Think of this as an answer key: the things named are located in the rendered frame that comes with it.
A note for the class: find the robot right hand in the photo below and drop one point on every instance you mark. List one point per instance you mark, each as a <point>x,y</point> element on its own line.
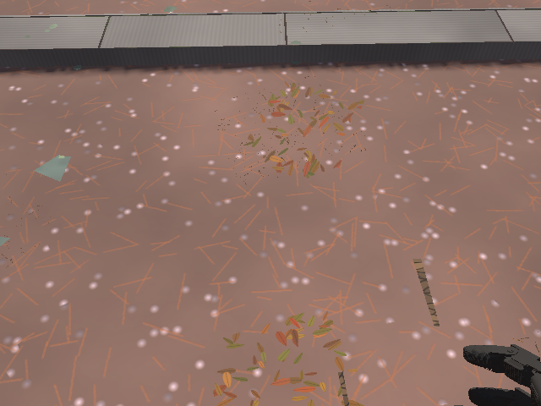
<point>517,363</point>

